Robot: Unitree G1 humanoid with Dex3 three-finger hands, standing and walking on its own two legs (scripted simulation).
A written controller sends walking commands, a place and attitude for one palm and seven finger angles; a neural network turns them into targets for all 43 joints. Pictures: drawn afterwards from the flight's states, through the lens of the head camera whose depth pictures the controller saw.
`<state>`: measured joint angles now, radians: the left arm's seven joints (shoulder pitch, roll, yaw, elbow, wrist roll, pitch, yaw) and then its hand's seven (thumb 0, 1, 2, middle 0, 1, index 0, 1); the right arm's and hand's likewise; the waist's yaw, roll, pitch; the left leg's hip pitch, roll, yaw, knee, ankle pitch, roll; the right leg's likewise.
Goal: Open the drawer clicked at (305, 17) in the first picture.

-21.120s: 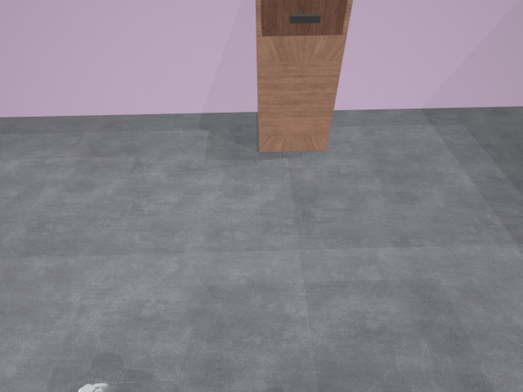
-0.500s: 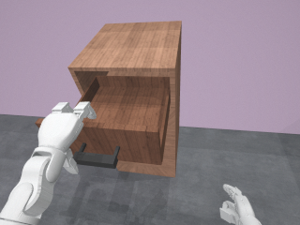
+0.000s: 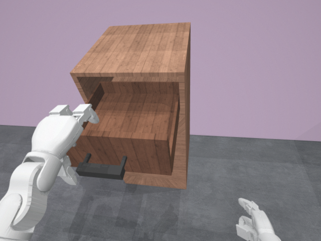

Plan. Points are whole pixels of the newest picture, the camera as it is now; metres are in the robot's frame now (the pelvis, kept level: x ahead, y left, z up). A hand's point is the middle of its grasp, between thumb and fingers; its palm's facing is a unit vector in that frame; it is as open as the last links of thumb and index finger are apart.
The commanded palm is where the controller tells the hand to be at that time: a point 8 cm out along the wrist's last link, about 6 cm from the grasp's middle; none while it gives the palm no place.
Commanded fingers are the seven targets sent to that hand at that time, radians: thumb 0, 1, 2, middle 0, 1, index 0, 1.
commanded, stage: draw the hand back to the body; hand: left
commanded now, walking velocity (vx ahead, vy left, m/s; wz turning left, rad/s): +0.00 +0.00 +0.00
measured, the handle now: (103, 164) +0.30 +0.23 +0.01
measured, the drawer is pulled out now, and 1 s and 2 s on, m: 0.27 0.27 0.27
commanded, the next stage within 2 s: step back with the hand held close in 1.48 s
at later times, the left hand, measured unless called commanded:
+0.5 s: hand (56, 160) +0.22 +0.26 +0.14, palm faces +0.09 -0.05 -1.00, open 13.9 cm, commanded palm +0.18 +0.26 +0.20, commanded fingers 0.00 -0.43 0.33 -0.29 -1.15 -0.29 -1.15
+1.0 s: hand (55, 154) +0.21 +0.23 +0.18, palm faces +0.41 -0.83 -0.38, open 11.2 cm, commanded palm +0.16 +0.27 +0.20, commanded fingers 0.00 0.44 0.70 -0.23 -0.59 -0.23 -0.59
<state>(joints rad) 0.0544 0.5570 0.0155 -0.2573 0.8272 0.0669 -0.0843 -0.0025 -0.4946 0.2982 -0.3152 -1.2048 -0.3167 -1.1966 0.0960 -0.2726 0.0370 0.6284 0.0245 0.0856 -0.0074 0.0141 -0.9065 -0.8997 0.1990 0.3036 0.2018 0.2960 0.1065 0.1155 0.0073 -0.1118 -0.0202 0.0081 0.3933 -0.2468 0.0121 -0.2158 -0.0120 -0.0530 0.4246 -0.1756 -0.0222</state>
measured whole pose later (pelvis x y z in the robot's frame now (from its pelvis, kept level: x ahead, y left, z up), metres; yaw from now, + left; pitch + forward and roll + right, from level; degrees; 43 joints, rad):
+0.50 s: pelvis +0.00 +0.00 +0.00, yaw +1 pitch -2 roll +0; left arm 0.23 0.60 0.11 -0.35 0.79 0.04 -0.06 0.00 -0.49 0.30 -0.31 -1.20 -0.32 -1.20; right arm 0.09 -0.27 0.04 0.61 0.02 0.08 -0.02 0.01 -0.91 -0.90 0.20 0.30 0.20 0.30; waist 0.12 0.11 0.01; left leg -0.12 -0.02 0.00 0.43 -0.26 0.01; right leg -0.22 -0.01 -0.07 0.44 -0.19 -0.02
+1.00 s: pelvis +0.02 +0.00 +0.00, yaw +0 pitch -5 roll -1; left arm 0.43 0.33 0.31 -0.48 -0.06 -0.15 0.09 -0.01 0.10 0.56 -0.26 -0.81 -0.26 -0.80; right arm 0.19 -0.22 0.02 0.66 -0.01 -0.14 -0.07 0.02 -0.90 -0.90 0.20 0.30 0.20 0.30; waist 0.06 0.06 0.04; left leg -0.04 0.00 -0.01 0.40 -0.28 0.00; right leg -0.12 0.01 -0.07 0.38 -0.19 -0.02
